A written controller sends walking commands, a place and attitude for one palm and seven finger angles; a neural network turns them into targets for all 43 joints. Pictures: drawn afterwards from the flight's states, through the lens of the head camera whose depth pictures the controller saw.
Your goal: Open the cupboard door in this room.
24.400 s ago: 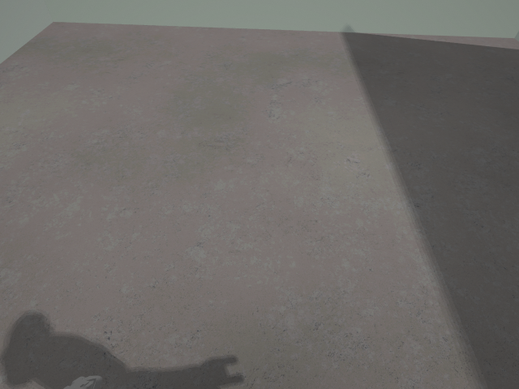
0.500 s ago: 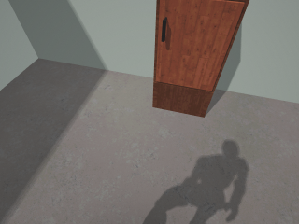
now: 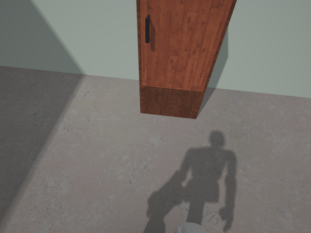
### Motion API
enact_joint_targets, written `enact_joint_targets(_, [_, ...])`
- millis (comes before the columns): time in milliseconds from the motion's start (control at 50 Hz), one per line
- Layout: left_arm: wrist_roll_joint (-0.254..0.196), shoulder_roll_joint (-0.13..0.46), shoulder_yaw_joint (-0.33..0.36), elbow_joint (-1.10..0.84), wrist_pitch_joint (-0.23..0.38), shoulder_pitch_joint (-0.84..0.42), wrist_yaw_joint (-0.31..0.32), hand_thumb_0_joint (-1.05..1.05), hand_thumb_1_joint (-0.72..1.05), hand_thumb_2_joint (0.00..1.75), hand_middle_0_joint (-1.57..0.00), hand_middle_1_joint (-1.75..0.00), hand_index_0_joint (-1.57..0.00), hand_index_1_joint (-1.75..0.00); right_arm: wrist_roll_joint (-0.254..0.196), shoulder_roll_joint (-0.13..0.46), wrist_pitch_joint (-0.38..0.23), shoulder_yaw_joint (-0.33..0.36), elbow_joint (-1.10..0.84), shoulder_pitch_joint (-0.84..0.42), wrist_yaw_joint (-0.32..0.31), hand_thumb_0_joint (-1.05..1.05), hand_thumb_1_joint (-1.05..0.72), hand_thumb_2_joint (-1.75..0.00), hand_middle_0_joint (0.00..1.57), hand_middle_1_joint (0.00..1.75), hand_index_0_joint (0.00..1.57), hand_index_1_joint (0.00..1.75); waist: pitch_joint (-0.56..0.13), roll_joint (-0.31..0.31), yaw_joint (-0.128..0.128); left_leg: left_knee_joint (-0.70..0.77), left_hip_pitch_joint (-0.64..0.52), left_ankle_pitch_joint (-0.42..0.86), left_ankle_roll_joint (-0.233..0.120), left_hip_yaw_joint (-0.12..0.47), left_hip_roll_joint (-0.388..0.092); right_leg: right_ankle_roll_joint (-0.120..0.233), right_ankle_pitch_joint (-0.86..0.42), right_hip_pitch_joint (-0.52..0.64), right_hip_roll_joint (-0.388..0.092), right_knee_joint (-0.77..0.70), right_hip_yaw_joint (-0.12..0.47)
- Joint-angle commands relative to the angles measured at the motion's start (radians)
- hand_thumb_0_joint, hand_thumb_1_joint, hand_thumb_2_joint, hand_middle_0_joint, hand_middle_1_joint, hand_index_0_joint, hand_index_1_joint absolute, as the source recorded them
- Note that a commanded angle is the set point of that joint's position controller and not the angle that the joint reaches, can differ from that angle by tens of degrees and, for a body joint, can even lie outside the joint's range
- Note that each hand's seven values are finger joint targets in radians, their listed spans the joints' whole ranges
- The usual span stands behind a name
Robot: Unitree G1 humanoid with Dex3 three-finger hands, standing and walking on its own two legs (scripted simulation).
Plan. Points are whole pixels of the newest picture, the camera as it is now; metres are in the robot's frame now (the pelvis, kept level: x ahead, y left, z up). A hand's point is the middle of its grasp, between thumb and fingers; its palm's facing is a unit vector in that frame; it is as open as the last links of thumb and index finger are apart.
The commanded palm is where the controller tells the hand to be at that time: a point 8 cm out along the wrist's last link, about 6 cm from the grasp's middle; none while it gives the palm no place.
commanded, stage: walk to a spot facing it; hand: left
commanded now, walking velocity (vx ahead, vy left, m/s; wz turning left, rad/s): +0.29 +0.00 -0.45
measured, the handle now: (147, 29) +1.04 +0.08 -0.01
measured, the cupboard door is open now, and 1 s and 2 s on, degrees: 0 0 0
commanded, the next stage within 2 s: take the last steps up to it in 0.10 s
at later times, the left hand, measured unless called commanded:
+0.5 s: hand (120, 189) +0.27 +0.12 -0.16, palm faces -0.09 -0.97 -0.22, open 7.3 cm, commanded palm none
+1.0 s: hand (115, 151) +0.41 +0.16 -0.17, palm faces -0.05 -0.99 -0.16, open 7.4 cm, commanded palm none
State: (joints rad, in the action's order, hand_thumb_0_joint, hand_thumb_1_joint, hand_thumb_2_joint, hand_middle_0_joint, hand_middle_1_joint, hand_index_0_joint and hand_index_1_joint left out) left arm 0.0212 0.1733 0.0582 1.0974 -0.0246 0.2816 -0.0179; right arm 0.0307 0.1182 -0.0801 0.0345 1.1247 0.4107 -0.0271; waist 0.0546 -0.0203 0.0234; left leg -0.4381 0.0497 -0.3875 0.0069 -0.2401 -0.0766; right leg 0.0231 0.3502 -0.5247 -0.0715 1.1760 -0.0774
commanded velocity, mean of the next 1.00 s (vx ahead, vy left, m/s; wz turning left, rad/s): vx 0.26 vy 0.00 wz -0.05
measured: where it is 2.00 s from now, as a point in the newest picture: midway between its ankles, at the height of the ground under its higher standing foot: (156, 195)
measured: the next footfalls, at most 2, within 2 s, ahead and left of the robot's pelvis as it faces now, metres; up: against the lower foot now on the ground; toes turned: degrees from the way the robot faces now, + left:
right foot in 0.22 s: +0.25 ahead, -0.13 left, +0.00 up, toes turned -14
left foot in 0.74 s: +0.39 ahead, +0.08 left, +0.00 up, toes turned +5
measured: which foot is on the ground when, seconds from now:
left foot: down 0.00-0.20, up 0.22-0.72, down 0.74-1.00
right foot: up 0.00-0.20, down 0.22-0.76, up 0.78-1.00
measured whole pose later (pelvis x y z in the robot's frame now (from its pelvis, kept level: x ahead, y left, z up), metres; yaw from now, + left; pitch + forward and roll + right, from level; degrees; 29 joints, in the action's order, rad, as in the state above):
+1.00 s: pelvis +0.38 -0.02 +0.01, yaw -5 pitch +0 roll +0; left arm 0.02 0.19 0.06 1.09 0.01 0.25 -0.01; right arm 0.02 0.16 -0.07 0.05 1.09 0.31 -0.02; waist 0.05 -0.04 0.00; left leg -0.35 0.10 -0.25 -0.03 -0.18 -0.02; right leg -0.02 0.25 -0.55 -0.12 1.07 -0.06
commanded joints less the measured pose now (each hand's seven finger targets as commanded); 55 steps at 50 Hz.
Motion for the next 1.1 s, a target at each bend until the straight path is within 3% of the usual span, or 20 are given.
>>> enact_joint_targets(0, [0.004,-0.006,0.006,-0.154,0.030,-0.156,-0.021,0.00,0.90,0.90,-0.20,-0.30,-0.20,-0.30,-0.003,0.123,-0.010,0.024,-0.006,0.080,-0.013,0.00,-0.90,-0.90,0.20,0.30,0.20,0.30,0.121,0.135,-0.010,0.262,-0.022,0.409,-0.114,0.095,-0.239,-0.017,-0.108,-0.209,-0.047,-0.145,-0.016])
enact_joint_targets(80, [-0.002,0.003,0.007,-0.170,0.037,-0.168,-0.022,0.00,0.90,0.90,-0.20,-0.30,-0.20,-0.30,-0.008,0.157,-0.002,0.043,-0.009,0.047,-0.009,0.00,-0.90,-0.90,0.20,0.30,0.20,0.30,0.103,0.168,-0.023,0.193,-0.022,0.658,-0.096,-0.007,-0.220,0.009,-0.179,0.006,0.025,-0.432,-0.108])
enact_joint_targets(120, [0.003,0.034,0.018,-0.145,0.043,-0.057,-0.019,0.00,0.90,0.90,-0.20,-0.30,-0.20,-0.30,-0.016,0.192,0.002,0.056,-0.020,0.012,-0.008,0.00,-0.90,-0.90,0.20,0.30,0.20,0.30,0.025,0.154,-0.082,0.038,-0.064,0.897,-0.085,-0.048,-0.227,0.037,-0.198,0.147,0.071,-0.482,-0.125])
enact_joint_targets(160, [0.013,0.109,0.043,-0.073,0.057,0.185,-0.008,0.00,0.90,0.90,-0.20,-0.30,-0.20,-0.30,-0.020,0.221,0.007,0.061,-0.044,-0.033,-0.001,0.00,-0.90,-0.90,0.20,0.30,0.20,0.30,-0.114,0.119,-0.196,-0.334,0.012,0.861,-0.037,-0.073,-0.191,0.057,-0.260,0.472,0.090,-0.609,-0.131])
enact_joint_targets(180, [0.017,0.220,0.062,-0.046,0.072,0.279,0.005,0.00,0.90,0.90,-0.20,-0.30,-0.20,-0.30,-0.037,0.162,0.010,0.052,-0.058,-0.013,0.013,0.00,-0.90,-0.90,0.20,0.30,0.20,0.30,-0.206,-0.083,-0.228,-0.663,0.252,0.378,-0.006,-0.037,-0.111,0.116,-0.444,0.703,-0.109,-0.659,0.114])
enact_joint_targets(200, [-0.004,0.296,0.069,-0.040,0.076,0.284,0.018,0.00,0.90,0.90,-0.20,-0.30,-0.20,-0.30,-0.042,0.083,0.017,0.036,-0.092,0.009,0.010,0.00,-0.90,-0.90,0.20,0.30,0.20,0.30,-0.267,-0.229,-0.167,-0.989,0.470,-0.217,0.026,0.076,0.043,0.228,-0.795,0.778,-0.351,-0.720,0.509])
enact_joint_targets(220, [-0.021,0.301,0.069,-0.071,0.075,0.200,0.027,0.00,0.90,0.90,-0.20,-0.30,-0.20,-0.30,-0.046,0.103,0.032,0.034,-0.103,-0.024,0.008,0.00,-0.90,-0.90,0.20,0.30,0.20,0.30,-0.268,-0.171,-0.148,-1.052,0.471,-0.172,0.010,0.226,-0.004,0.259,-0.573,0.647,-0.376,-0.813,0.537])
enact_joint_targets(260, [-0.017,0.202,0.040,-0.124,0.071,-0.002,0.031,0.00,0.90,0.90,-0.20,-0.30,-0.20,-0.30,-0.018,0.116,0.044,0.039,-0.097,-0.083,0.017,0.00,-0.90,-0.90,0.20,0.30,0.20,0.30,-0.071,-0.030,-0.073,-1.001,0.502,-0.001,0.004,0.258,-0.077,0.195,-0.101,0.365,-0.297,-0.900,0.440])
enact_joint_targets(300, [-0.005,0.153,0.023,-0.134,0.082,-0.079,0.037,0.00,0.90,0.90,-0.20,-0.30,-0.20,-0.30,-0.002,0.092,0.058,0.028,-0.075,-0.049,0.021,0.00,-0.90,-0.90,0.20,0.30,0.20,0.30,-0.048,-0.003,-0.013,-0.877,0.433,0.062,0.015,0.234,-0.095,0.158,-0.069,0.217,-0.237,-0.935,0.314])
enact_joint_targets(340, [0.000,0.147,0.018,-0.121,0.087,-0.073,0.033,0.00,0.90,0.90,-0.20,-0.30,-0.20,-0.30,-0.001,0.092,0.070,0.025,-0.071,-0.033,0.025,0.00,-0.90,-0.90,0.20,0.30,0.20,0.30,-0.070,-0.039,0.004,-0.769,0.402,0.077,0.028,0.215,-0.085,0.139,-0.127,0.201,-0.193,-0.940,0.226])
enact_joint_targets(580, [0.001,0.145,0.007,-0.028,0.108,0.094,0.024,0.00,0.90,0.90,-0.20,-0.30,-0.20,-0.30,-0.011,0.095,0.049,0.016,-0.171,-0.332,0.052,0.00,-0.90,-0.90,0.20,0.30,0.20,0.30,0.003,-0.045,-0.077,-0.286,0.476,0.111,0.029,0.171,-0.045,0.150,-0.315,0.450,-0.233,-0.957,0.165])
enact_joint_targets(640, [-0.001,0.156,0.011,-0.013,0.100,0.099,0.026,0.00,0.90,0.90,-0.20,-0.30,-0.20,-0.30,-0.012,0.100,0.041,0.013,-0.168,-0.324,0.052,0.00,-0.90,-0.90,0.20,0.30,0.20,0.30,-0.005,-0.058,-0.067,-0.176,0.383,0.102,0.014,0.135,-0.020,0.131,-0.358,0.474,-0.223,-0.910,0.127])
enact_joint_targets(680, [-0.007,0.149,0.012,-0.005,0.095,0.078,0.025,0.00,0.90,0.90,-0.20,-0.30,-0.20,-0.30,-0.009,0.114,0.031,0.017,-0.133,-0.228,0.044,0.00,-0.90,-0.90,0.20,0.30,0.20,0.30,-0.035,-0.031,-0.019,-0.046,0.188,0.172,0.003,0.090,0.006,0.091,-0.386,0.408,-0.178,-0.803,0.062])
enact_joint_targets(700, [-0.010,0.129,0.007,-0.010,0.094,0.073,0.024,0.00,0.90,0.90,-0.20,-0.30,-0.20,-0.30,-0.005,0.152,0.020,0.025,-0.100,-0.120,0.037,0.00,-0.90,-0.90,0.20,0.30,0.20,0.30,-0.082,0.040,0.029,0.016,-0.017,0.216,-0.022,0.134,-0.026,0.057,-0.398,0.300,-0.127,-0.639,0.013])
enact_joint_targets(740, [-0.007,0.066,-0.012,-0.060,0.102,0.056,0.014,0.00,0.90,0.90,-0.20,-0.30,-0.20,-0.30,0.001,0.300,0.025,0.061,-0.047,0.088,0.023,0.00,-0.90,-0.90,0.20,0.30,0.20,0.30,-0.155,0.332,0.088,0.143,-0.273,0.308,-0.212,0.589,-0.388,-0.016,0.241,-0.073,0.045,-0.154,-0.065])
enact_joint_targets(760, [-0.005,0.077,-0.007,-0.070,0.094,-0.008,0.021,0.00,0.90,0.90,-0.20,-0.30,-0.20,-0.30,-0.003,0.278,0.030,0.057,-0.037,0.076,0.015,0.00,-0.90,-0.90,0.20,0.30,0.20,0.30,-0.108,0.277,0.093,0.176,-0.191,0.252,-0.225,0.592,-0.398,-0.008,0.234,-0.124,0.008,-0.030,0.016])
enact_joint_targets(800, [-0.002,0.068,0.000,-0.065,0.088,-0.050,0.007,0.00,0.90,0.90,-0.20,-0.30,-0.20,-0.30,-0.006,0.203,0.025,0.039,-0.066,-0.022,0.013,0.00,-0.90,-0.90,0.20,0.30,0.20,0.30,0.013,0.111,0.044,0.230,-0.017,0.170,-0.204,0.497,-0.338,-0.009,0.091,-0.138,-0.051,0.016,0.057])
enact_joint_targets(860, [0.007,0.021,0.002,-0.042,0.062,0.027,0.003,0.00,0.90,0.90,-0.20,-0.30,-0.20,-0.30,-0.008,0.142,0.004,0.028,-0.075,-0.064,0.005,0.00,-0.90,-0.90,0.20,0.30,0.20,0.30,0.008,0.097,-0.017,0.250,0.060,0.317,-0.150,0.300,-0.239,-0.034,-0.042,-0.063,-0.060,-0.039,0.043])
enact_joint_targets(900, [0.007,0.021,0.004,-0.039,0.053,0.033,0.001,0.00,0.90,0.90,-0.20,-0.30,-0.20,-0.30,-0.014,0.139,-0.003,0.023,-0.067,-0.051,0.003,0.00,-0.90,-0.90,0.20,0.30,0.20,0.30,-0.001,0.108,-0.029,0.251,0.051,0.429,-0.148,0.250,-0.209,-0.046,-0.101,-0.068,-0.060,-0.058,0.037])
enact_joint_targets(1080, [-0.001,0.032,-0.010,-0.106,0.051,-0.144,-0.001,0.00,0.90,0.90,-0.20,-0.30,-0.20,-0.30,-0.003,0.163,0.015,0.036,-0.019,0.015,0.001,0.00,-0.90,-0.90,0.20,0.30,0.20,0.30,0.046,0.165,0.010,0.146,0.010,0.612,-0.130,0.173,-0.207,-0.033,-0.106,0.044,-0.022,-0.503,-0.043])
